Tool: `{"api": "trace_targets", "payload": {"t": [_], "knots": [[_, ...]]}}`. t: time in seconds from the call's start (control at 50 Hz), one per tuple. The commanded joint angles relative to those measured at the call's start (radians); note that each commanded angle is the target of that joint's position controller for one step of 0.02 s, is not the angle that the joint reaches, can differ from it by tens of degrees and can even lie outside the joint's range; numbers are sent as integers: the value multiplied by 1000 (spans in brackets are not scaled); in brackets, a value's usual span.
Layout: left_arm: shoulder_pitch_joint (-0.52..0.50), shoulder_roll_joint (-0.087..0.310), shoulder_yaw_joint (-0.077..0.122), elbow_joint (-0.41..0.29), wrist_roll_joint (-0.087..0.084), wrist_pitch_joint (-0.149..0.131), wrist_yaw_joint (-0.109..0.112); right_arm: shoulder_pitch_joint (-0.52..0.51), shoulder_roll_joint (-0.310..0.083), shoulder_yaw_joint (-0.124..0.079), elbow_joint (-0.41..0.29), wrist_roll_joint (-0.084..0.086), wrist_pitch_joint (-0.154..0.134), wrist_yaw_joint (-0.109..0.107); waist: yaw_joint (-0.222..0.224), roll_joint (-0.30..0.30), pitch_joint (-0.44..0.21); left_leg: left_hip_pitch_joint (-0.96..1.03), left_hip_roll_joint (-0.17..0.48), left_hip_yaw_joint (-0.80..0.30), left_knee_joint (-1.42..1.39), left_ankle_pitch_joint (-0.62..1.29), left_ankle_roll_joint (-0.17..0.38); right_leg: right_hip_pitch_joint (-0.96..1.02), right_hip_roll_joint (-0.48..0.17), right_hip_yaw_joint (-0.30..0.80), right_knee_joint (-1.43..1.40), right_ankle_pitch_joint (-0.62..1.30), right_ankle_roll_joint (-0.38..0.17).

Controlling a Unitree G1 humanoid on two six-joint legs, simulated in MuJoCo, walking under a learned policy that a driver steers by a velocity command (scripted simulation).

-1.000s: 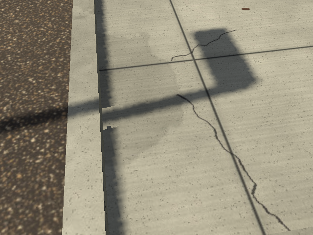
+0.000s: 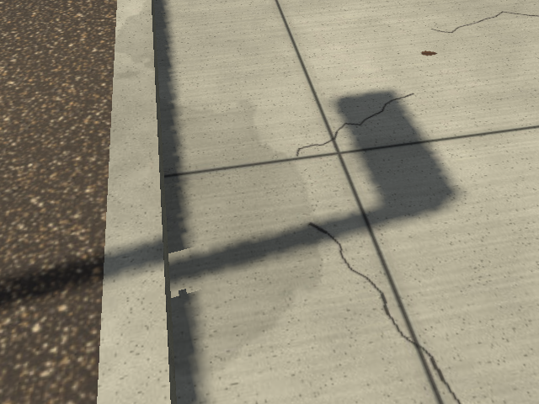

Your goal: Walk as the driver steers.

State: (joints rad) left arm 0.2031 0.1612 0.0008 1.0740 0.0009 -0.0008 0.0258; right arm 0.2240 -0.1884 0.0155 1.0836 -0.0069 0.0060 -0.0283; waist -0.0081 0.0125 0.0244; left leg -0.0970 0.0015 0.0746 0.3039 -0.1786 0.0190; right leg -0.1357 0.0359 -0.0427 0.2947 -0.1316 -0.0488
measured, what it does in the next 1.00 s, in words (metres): walks ahead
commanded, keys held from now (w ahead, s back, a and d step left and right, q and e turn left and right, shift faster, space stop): no key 0.52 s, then w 0.48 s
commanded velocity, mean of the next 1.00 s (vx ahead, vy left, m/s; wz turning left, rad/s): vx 0.14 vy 0.00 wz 0.00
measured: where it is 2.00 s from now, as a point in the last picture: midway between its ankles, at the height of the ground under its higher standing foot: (310, 335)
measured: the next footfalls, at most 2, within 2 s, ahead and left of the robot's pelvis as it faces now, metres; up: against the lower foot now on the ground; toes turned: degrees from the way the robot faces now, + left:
right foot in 1.26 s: +0.48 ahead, -0.19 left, -0.12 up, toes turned -3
left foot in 1.74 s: +0.78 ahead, +0.05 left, -0.12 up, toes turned +3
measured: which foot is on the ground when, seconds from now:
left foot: down 0.00-1.00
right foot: down 0.00-0.78, up 0.80-1.00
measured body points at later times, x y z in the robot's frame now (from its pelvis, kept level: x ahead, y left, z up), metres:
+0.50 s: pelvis +0.02 -0.01 -0.01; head +0.04 +0.00 +0.44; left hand +0.06 +0.22 -0.16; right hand +0.04 -0.23 -0.17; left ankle -0.01 +0.10 -0.75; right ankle +0.02 -0.09 -0.75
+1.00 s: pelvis +0.14 +0.00 -0.02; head +0.16 +0.01 +0.43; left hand +0.28 +0.25 -0.15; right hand +0.03 -0.23 -0.16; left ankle -0.01 +0.10 -0.75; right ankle +0.22 -0.12 -0.71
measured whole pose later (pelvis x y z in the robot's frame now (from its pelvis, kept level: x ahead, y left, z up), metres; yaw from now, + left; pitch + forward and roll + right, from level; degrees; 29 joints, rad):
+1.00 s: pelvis +0.14 +0.00 -0.02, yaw +0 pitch +1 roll +1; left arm 0.08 0.24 0.09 0.97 0.03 -0.03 -0.04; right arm 0.49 -0.18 -0.06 1.14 -0.03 -0.09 -0.03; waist -0.07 -0.02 0.02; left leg 0.10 -0.03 0.06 0.24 -0.36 0.03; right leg -0.57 -0.05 -0.04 0.87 -0.15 -0.02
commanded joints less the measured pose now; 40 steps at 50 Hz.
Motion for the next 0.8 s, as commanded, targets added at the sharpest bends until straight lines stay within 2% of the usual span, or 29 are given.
{"api": "trace_targets", "payload": {"t": [0.02, 0.18, 0.2, 0.22, 0.24, 0.26, 0.3, 0.34, 0.4, 0.52, 0.54, 0.56, 0.58, 0.6, 0.64, 0.68, 0.7, 0.72, 0.74, 0.76, 0.78, 0.8], "knots": [[29, 94, 13, -9, 1, -7, 4, 38, -71, -10, -6, -1, -3, -6, 0, -8, -3, -18, 95, -97, -49, 63, 11, 12, -131, 135, -60, 117, -13], [48, 94, 8, 19, 4, -5, 3, 61, -71, -10, 23, -1, -4, -7, 3, -13, 0, -18, 102, -98, -47, 67, 11, 16, -130, 136, -65, 130, -18], [7, 120, 26, 0, 23, -18, -89, 34, -87, -21, 12, -53, -11, 81, 0, -49, 76, -90, 38, -26, -25, -46, 5, -38, -74, 95, -73, -36, -24], [23, 137, 37, 7, 28, -25, -140, 55, -101, -29, 30, -59, -15, 126, 4, -27, 55, -98, 35, -27, -23, -55, 9, -31, -71, 88, -59, -67, -27], [57, 126, 43, 18, 24, -32, -159, 69, -94, -35, 39, -49, -20, 140, 8, -17, 51, -109, 35, -26, -13, -52, 13, -26, -68, 86, -44, -49, -29], [79, 109, 44, 28, 21, -38, -162, 78, -87, -38, 46, -43, -25, 139, 10, -18, 38, -115, 36, -22, 2, -47, 15, -14, -66, 80, -26, -23, -31], [58, 116, 51, 18, 22, -47, -155, 51, -85, -40, 41, -38, -32, 130, 11, -21, -6, -126, 39, -20, 36, -23, 16, -4, -63, 72, 18, 47, -34], [44, 108, 53, 7, 17, -49, -148, 33, -74, -40, 34, -27, -35, 123, 10, -15, -24, -142, 39, -21, 58, -5, 15, -3, -62, 74, 43, 101, -38], [53, 108, 59, -1, 10, -52, -144, 42, -75, -44, 35, -19, -39, 116, 8, -9, -35, -151, 39, -20, 83, 29, 13, -6, -58, 73, 72, 164, -42], [63, 105, 68, -15, 6, -56, -139, 47, -73, -52, 32, -15, -43, 110, 6, -1, -35, -156, 42, -20, 113, 51, 10, -23, -48, 66, 101, 167, -40], [82, 100, 69, -8, 6, -53, -137, 69, -67, -52, 41, -17, -40, 109, 7, -2, -30, -157, 43, -21, 101, -38, 11, -25, -49, 70, 84, 57, -41], [95, 117, 80, -8, 15, -51, -132, 78, -79, -60, 44, -28, -37, 105, 13, -5, 4, -179, 39, -20, 99, -172, 23, -45, -49, 79, 64, -145, -54], [101, 151, 97, -14, 30, -52, -121, 77, -109, -75, 37, -45, -37, 95, 19, -14, 40, -207, 40, -27, 110, -326, 46, -81, -62, 108, 45, -377, -85], [99, 160, 106, -26, 45, -59, -107, 75, -113, -84, 25, -60, -40, 81, 21, -27, 78, -235, 54, -51, 116, -423, 73, -119, -95, 162, 22, -521, -128], [110, 115, 103, -40, 59, -81, -74, 55, -58, -82, -1, -73, -64, 50, 26, -52, 89, -244, 65, -71, 158, -397, 110, -110, -187, 286, -27, -579, -215], [127, 97, 98, -49, 46, -88, -42, 35, 2, -74, -28, -61, -93, 31, 32, -85, 59, -227, 42, -31, 253, -261, 100, -56, -275, 385, -81, -503, -278], [98, 204, 111, -56, 13, -56, -21, 17, -51, -78, -53, -16, -76, 28, 1, -117, 42, -216, -1, -3, 213, -202, 84, -16, -262, 380, -78, -322, -204], [79, 199, 111, -59, 10, -43, -16, 60, -53, -80, -43, -16, -73, 26, -17, -120, 29, -179, 3, -5, 174, -180, 87, -6, -253, 339, -38, -217, -182], [52, 167, 103, -68, 8, -38, -16, 125, -51, -80, -19, -16, -75, 25, -41, -87, 23, -107, 11, -25, 123, -185, 93, -39, -218, 272, 22, -149, -151], [7, 129, 93, -87, 2, -39, -18, 191, -66, -86, 8, -12, -78, 20, -64, 4, 29, 0, 51, -96, 51, -198, 104, -132, -151, 179, 118, -108, -109], [-37, 87, 83, -110, 5, -45, -20, 271, -107, -100, 39, -2, -80, 12, -84, 140, 43, 151, 152, -265, -46, -188, 137, -295, -36, 34, 301, -122, -61], [-75, 85, 81, -135, 27, -54, -21, 335, -160, -117, 61, 7, -75, 6, -102, 239, 94, 308, 284, -426, -98, -42, 193, -532, 15, -62, 438, -271, -28]]}}
Keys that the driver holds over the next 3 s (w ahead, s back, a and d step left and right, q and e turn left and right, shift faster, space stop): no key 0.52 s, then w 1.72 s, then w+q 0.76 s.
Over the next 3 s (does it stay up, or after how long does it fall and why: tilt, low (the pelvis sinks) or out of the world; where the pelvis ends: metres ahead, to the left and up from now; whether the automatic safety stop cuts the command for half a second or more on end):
stays up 1.30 -0.01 -0.14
